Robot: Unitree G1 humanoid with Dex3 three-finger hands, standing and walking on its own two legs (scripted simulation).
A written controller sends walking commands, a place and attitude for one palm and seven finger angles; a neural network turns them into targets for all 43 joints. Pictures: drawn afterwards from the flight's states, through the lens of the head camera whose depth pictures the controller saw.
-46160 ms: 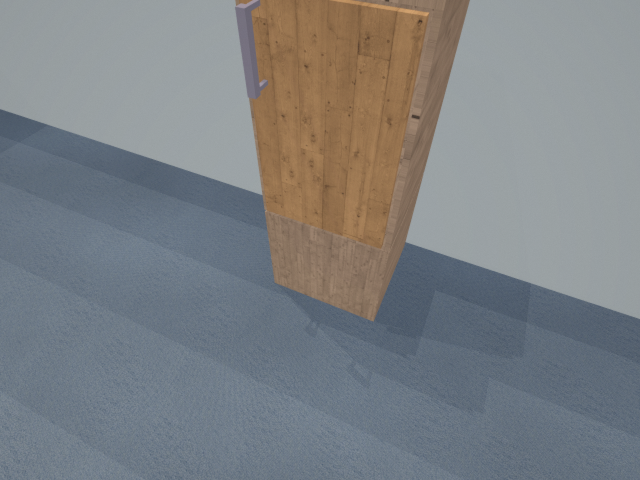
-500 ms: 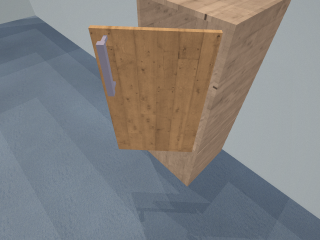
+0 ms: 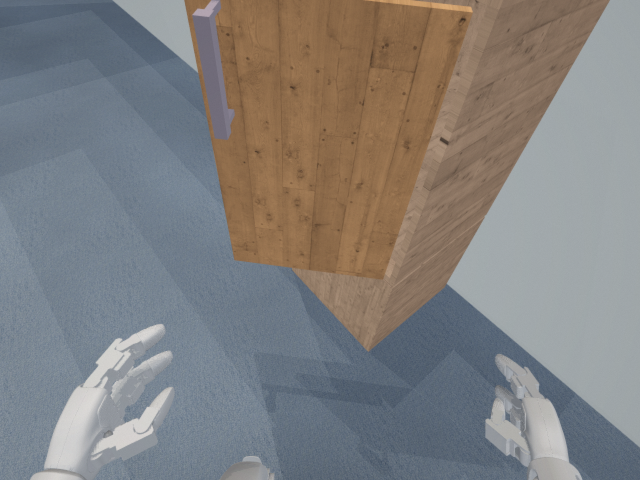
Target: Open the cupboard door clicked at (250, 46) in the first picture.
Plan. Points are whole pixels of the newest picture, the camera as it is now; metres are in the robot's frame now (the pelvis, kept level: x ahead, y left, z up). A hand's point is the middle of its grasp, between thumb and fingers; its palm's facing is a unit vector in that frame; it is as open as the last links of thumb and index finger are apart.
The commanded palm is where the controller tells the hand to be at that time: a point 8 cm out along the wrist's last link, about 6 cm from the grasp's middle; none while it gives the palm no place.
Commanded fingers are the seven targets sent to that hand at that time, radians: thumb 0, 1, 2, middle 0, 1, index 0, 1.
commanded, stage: raise the hand with hooked fingers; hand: left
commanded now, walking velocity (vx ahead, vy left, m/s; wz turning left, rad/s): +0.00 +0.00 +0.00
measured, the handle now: (218, 74) +0.59 +0.19 +0.19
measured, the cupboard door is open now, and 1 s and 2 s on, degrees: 43 43 43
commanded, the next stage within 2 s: move the hooked fingers beside the handle in 1.68 s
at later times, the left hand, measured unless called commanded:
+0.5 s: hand (85, 319) +0.24 +0.25 +0.12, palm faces +0.03 -1.00 -0.07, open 11.6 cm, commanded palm +0.22 +0.30 +0.12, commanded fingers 0.00 -0.20 0.43 -0.28 -1.00 -0.28 -1.00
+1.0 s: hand (22, 261) +0.27 +0.30 +0.17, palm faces +0.01 -1.00 -0.08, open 13.9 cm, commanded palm +0.24 +0.35 +0.19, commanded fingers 0.00 -0.50 0.30 -0.30 -1.20 -0.30 -1.20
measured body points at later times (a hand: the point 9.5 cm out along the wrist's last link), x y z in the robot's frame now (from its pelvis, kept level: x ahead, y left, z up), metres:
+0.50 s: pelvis +0.01 +0.01 +0.02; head +0.02 +0.00 +0.47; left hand +0.23 +0.31 +0.13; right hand +0.13 -0.25 -0.07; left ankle +0.05 +0.12 -0.69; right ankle -0.02 -0.09 -0.69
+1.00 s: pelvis +0.00 +0.04 +0.04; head +0.00 +0.04 +0.49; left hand +0.26 +0.36 +0.18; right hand +0.20 -0.18 -0.02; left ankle +0.05 +0.12 -0.69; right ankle -0.02 -0.09 -0.69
